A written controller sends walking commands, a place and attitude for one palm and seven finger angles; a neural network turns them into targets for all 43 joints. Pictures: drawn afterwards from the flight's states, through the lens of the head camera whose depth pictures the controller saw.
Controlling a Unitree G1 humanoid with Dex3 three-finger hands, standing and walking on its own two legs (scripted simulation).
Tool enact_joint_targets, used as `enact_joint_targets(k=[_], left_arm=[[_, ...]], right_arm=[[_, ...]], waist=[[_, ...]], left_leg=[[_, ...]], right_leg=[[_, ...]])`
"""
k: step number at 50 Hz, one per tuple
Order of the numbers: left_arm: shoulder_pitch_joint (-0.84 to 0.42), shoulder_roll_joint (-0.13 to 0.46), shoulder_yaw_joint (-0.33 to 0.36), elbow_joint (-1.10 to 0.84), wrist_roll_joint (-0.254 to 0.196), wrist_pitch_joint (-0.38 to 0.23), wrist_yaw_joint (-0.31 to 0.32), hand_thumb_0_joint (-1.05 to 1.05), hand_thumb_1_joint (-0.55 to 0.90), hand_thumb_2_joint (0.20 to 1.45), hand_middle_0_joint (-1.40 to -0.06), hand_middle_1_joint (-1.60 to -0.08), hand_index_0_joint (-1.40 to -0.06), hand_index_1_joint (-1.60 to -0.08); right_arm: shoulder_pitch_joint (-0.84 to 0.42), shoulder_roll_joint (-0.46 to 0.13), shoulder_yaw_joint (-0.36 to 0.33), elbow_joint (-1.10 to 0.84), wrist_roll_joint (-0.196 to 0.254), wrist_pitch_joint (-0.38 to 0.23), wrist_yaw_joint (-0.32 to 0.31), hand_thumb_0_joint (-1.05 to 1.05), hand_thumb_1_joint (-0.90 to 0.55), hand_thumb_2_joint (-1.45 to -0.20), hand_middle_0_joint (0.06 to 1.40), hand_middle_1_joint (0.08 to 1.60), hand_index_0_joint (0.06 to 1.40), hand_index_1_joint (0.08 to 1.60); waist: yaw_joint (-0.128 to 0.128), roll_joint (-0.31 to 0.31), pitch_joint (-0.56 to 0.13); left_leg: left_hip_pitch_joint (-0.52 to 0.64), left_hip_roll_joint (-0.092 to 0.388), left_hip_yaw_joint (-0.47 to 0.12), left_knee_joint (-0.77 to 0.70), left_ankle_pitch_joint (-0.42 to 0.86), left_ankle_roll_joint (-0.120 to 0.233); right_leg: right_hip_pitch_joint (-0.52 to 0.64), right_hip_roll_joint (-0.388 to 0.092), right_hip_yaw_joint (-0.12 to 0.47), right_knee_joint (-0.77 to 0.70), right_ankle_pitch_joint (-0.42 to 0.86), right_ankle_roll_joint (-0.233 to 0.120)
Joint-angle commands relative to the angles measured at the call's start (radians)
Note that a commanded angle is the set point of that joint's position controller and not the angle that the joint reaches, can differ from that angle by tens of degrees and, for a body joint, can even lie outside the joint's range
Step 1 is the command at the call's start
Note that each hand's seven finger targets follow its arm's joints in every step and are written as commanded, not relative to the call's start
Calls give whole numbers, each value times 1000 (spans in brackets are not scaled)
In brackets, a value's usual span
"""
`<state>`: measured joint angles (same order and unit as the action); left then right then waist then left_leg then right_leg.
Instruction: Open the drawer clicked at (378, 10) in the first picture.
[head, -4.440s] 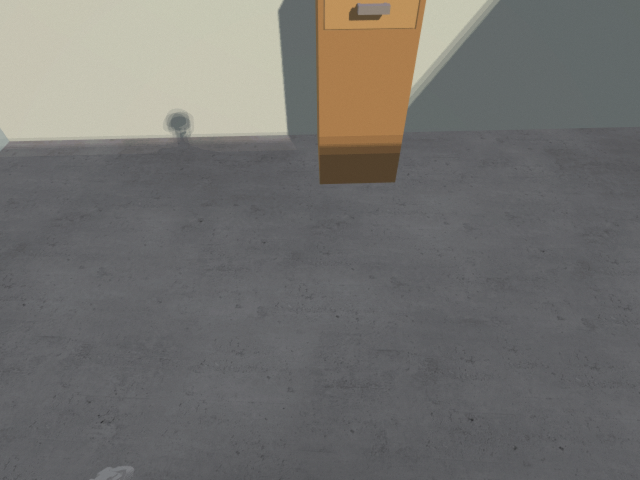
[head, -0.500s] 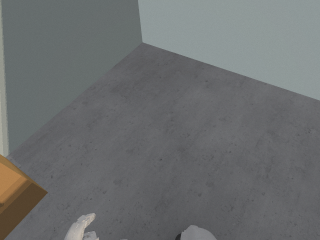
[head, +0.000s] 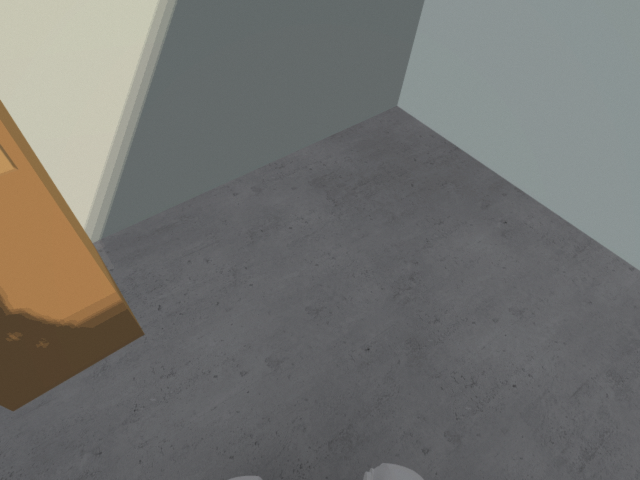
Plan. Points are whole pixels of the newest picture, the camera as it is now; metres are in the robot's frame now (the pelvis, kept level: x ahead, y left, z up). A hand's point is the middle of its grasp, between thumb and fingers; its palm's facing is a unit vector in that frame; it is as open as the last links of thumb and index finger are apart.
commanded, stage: turn to face it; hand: left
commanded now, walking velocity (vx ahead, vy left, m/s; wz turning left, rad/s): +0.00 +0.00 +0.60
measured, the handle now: out of the picture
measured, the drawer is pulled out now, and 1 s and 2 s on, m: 0.00 0.00 0.00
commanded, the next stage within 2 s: take the last steps up to it in 1.14 s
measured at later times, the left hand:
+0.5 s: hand out of the picture +0.02 +0.15 -0.14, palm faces +0.30 -0.91 -0.27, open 7.3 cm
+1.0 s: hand out of the picture -0.09 +0.20 -0.15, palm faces +0.55 -0.78 -0.28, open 7.4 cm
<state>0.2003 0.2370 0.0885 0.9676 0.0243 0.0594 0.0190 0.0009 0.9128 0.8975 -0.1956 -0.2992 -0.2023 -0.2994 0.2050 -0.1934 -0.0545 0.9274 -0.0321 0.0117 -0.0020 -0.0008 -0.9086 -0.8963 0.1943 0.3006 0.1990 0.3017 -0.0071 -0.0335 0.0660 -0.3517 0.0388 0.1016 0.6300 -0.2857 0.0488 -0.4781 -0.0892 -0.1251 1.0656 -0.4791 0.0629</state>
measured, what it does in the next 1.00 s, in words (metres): steps on the spot, turning left: right foot, then left foot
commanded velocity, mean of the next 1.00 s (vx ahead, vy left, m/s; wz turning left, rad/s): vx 0.00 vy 0.00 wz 0.51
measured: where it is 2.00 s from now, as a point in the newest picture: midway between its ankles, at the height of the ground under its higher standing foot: outside the picture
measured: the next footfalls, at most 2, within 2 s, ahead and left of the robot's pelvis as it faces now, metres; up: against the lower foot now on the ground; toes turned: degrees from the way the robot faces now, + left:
right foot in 0.32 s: +0.06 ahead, -0.16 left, +0.00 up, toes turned +8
left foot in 0.70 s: -0.05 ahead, +0.09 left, +0.00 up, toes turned +32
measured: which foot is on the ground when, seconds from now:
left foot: down 0.00-0.32, up 0.34-0.68, down 0.70-1.00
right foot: up 0.00-0.30, down 0.32-0.70, up 0.72-1.00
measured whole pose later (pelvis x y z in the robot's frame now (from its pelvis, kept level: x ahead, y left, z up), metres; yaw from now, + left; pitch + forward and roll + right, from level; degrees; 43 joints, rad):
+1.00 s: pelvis -0.04 -0.03 +0.01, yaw +33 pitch +0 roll +0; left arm 0.18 0.26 0.06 0.92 0.01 0.06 0.02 0.00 0.91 0.90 -0.19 -0.30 -0.20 -0.30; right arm 0.17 -0.21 -0.04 0.93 -0.03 0.03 0.00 0.00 -0.90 -0.90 0.20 0.30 0.20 0.30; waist 0.00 0.00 0.08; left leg -0.26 -0.02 -0.01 0.49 -0.24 0.03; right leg -0.41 -0.07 -0.04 0.88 -0.45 0.09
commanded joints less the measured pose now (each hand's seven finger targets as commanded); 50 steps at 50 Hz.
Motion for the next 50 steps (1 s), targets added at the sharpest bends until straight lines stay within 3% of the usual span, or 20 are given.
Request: enact_joint_targets(k=[1,8,12,14,15,16,17,18,19,21,28,31,33,34,35,36,38,41,47,50], left_arm=[[-11,61,7,-100,-9,-36,-8,0,900,900,-200,-300,-200,-300],[-44,68,-1,-131,-14,-29,-1,0,900,900,-200,-300,-200,-300],[23,71,-4,-130,-21,-37,5,0,900,900,-200,-300,-200,-300],[96,98,3,-121,-20,-50,9,0,900,900,-200,-300,-200,-300],[126,168,16,-122,-5,-59,16,0,900,900,-200,-300,-200,-300],[105,254,26,-140,7,-60,19,0,900,900,-200,-300,-200,-300],[70,235,22,-161,-2,-59,21,0,900,900,-200,-300,-200,-300],[4,208,20,-174,-2,-55,25,0,900,900,-200,-300,-200,-300],[-54,174,7,-183,-1,-57,22,0,900,900,-200,-300,-200,-300],[-78,144,-7,-192,2,-63,18,0,900,900,-200,-300,-200,-300],[58,200,8,-138,9,-56,13,0,900,900,-200,-300,-200,-300],[62,222,20,-129,9,-51,10,0,900,900,-200,-300,-200,-300],[52,209,20,-124,-2,-44,6,0,900,900,-200,-300,-200,-300],[60,182,18,-134,-11,-38,1,0,900,900,-200,-300,-200,-300],[34,111,3,-180,-16,-36,-8,0,900,900,-200,-300,-200,-300],[-48,107,-12,-205,-2,-27,-2,0,900,900,-200,-300,-200,-300],[-97,103,-5,-185,-10,-29,1,0,900,900,-200,-300,-200,-300],[-18,98,-3,-131,-11,-27,-9,0,900,900,-200,-300,-200,-300],[-34,76,-16,-135,-14,-24,-2,0,900,900,-200,-300,-200,-300],[6,66,-20,-125,-18,-32,2,0,900,900,-200,-300,-200,-300]], right_arm=[[23,-201,-43,-62,11,-18,-16,0,-900,-900,200,300,200,300],[24,-233,-61,-53,9,5,-3,0,-900,-900,200,300,200,300],[-32,-250,-73,-75,8,17,4,0,-900,-900,200,300,200,300],[-62,-230,-74,-94,17,21,8,0,-900,-900,200,300,200,300],[-59,-176,-68,-108,26,23,15,0,-900,-900,200,300,200,300],[-65,-115,-55,-145,22,23,19,0,-900,-900,200,300,200,300],[-73,-177,-69,-137,8,33,19,0,-900,-900,200,300,200,300],[-71,-168,-73,-128,10,45,22,0,-900,-900,200,300,200,300],[-63,-170,-70,-103,6,50,29,0,-900,-900,200,300,200,300],[-24,-147,-62,-81,9,52,39,0,-900,-900,200,300,200,300],[-147,-122,-40,-114,19,43,41,0,-900,-900,200,300,200,300],[-107,-120,-32,-108,23,29,35,0,-900,-900,200,300,200,300],[-39,-145,-37,-92,21,19,33,0,-900,-900,200,300,200,300],[12,-210,-52,-81,18,9,31,0,-900,-900,200,300,200,300],[72,-323,-80,-81,11,2,25,0,-900,-900,200,300,200,300],[135,-348,-83,-51,14,7,16,0,-900,-900,200,300,200,300],[78,-287,-67,-53,13,2,-6,0,-900,-900,200,300,200,300],[-35,-231,-44,-80,11,-5,-9,0,-900,-900,200,300,200,300],[-6,-226,-46,-60,8,4,-9,0,-900,-900,200,300,200,300],[-36,-224,-46,-61,6,10,-6,0,-900,-900,200,300,200,300]], waist=[[-9,133,-166],[-35,177,-121],[-5,203,-134],[36,159,-151],[52,-25,-146],[54,-292,-101],[48,-234,-93],[11,-208,-55],[-11,-169,2],[-32,-148,6],[55,-172,-42],[47,-197,-104],[12,-130,-138],[-20,13,-177],[-57,320,-177],[-93,291,-175],[-71,270,-139],[-10,184,-122],[-28,158,-115],[-8,196,-109]], left_leg=[[250,231,-275,-275,466,107],[212,209,-362,-287,338,124],[131,173,-414,-246,340,105],[13,116,-392,-162,265,49],[-159,18,-297,0,64,-22],[-307,-114,-123,248,-264,-96],[-255,-54,-183,430,-263,-80],[-243,-38,-179,528,-227,-79],[-242,-10,-159,590,-151,-88],[-224,-6,-111,600,-82,-110],[-133,0,-16,249,-174,-123],[-39,-12,20,71,-150,-108],[108,-17,19,-144,20,-92],[287,62,-80,-232,194,-56],[420,332,-435,-252,575,78],[371,401,-469,-265,631,167],[278,311,-405,-256,552,151],[245,205,-274,-256,541,105],[236,206,-327,-263,482,131],[180,199,-350,-245,477,123]], right_leg=[[-105,-15,108,63,85,27],[-7,23,100,-183,33,32],[152,63,82,-393,76,16],[339,46,86,-638,229,5],[461,-127,252,-791,167,-48],[440,-384,493,-850,223,-165],[287,-403,459,-856,165,-202],[213,-361,423,-855,127,-191],[175,-299,315,-832,166,-175],[199,-231,155,-778,298,-150],[354,-288,81,-711,503,-182],[399,-294,42,-619,638,-167],[352,-261,-29,-495,601,-100],[202,-219,-60,-352,467,-45],[-92,-78,-89,-139,-54,37],[-128,-54,19,11,-198,28],[-136,-54,104,97,-80,24],[-69,-30,96,50,44,30],[26,15,90,-175,23,25],[130,40,78,-316,45,11]])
